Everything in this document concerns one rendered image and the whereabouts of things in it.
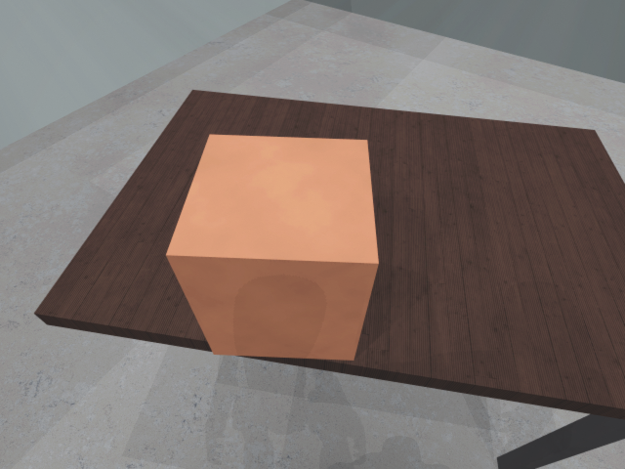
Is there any table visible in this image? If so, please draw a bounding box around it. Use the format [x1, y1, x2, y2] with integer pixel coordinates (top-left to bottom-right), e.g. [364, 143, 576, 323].
[34, 90, 625, 469]

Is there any carton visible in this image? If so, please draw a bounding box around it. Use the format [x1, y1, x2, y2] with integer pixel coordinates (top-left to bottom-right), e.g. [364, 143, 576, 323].
[166, 135, 379, 361]

